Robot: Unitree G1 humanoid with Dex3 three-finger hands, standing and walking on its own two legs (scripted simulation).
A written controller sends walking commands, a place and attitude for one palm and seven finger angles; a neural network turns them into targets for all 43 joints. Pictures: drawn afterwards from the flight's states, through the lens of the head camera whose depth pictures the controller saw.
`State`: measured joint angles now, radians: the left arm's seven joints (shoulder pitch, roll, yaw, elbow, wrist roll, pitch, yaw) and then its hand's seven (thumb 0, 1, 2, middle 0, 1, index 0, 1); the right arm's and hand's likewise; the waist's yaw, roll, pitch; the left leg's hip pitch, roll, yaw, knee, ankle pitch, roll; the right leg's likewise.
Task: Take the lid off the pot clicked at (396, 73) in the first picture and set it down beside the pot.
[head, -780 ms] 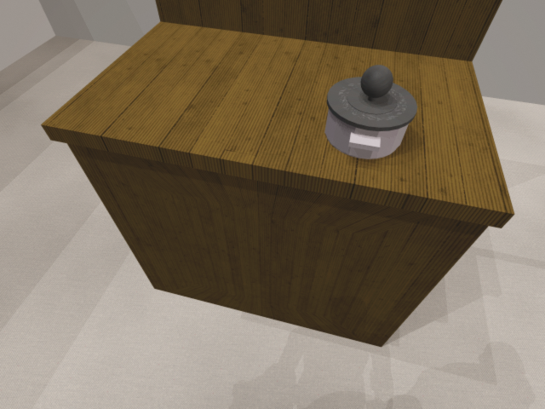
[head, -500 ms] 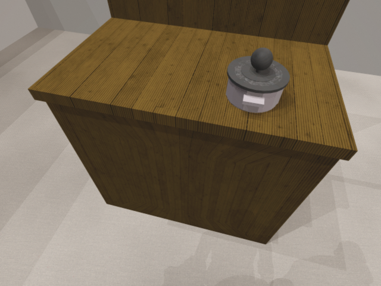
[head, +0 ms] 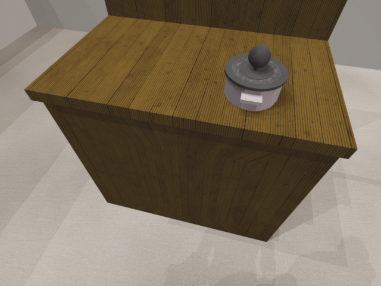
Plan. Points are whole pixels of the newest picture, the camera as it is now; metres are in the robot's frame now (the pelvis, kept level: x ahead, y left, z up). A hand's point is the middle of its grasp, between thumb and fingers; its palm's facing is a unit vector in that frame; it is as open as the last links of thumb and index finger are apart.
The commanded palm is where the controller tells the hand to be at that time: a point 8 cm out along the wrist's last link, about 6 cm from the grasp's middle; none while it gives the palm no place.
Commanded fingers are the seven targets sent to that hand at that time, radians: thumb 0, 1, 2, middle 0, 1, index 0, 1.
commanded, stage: turn to face it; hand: left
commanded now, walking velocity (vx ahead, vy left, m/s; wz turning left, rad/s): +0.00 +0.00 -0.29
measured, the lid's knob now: (259, 56) +0.61 -0.14 +0.17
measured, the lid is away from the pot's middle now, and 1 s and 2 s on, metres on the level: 0.00 0.00 0.00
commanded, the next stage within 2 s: take the last steps up to it in 0.48 s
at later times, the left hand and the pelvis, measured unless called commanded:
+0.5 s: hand out of the picture +0.06 +0.19 -0.18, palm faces -0.05 -0.97 -0.22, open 7.4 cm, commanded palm none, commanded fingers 0.00 0.90 0.90 -0.20 -0.30 -0.20 -0.30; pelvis -0.01 +0.00 -0.01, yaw -5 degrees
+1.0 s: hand out of the picture +0.09 +0.13 -0.17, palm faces -0.19 -0.97 -0.18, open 7.4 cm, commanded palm none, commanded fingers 0.00 0.90 0.90 -0.20 -0.30 -0.20 -0.30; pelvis +0.05 -0.04 +0.00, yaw -14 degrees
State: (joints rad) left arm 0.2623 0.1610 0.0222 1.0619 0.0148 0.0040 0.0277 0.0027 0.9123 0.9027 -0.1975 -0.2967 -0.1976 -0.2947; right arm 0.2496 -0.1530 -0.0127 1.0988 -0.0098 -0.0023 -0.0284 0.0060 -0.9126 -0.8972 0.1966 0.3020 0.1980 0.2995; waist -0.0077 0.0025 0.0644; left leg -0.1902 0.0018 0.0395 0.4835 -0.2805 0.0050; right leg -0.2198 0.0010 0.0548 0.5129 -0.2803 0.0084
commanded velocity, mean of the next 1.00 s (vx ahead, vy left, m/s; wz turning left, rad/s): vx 0.08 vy -0.06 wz -0.21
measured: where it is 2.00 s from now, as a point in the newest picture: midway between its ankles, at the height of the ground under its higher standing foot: outside the picture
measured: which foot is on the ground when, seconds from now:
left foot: down 0.00-0.78, up 0.80-1.00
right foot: down 0.00-0.52, up 0.54-0.76, down 0.78-1.00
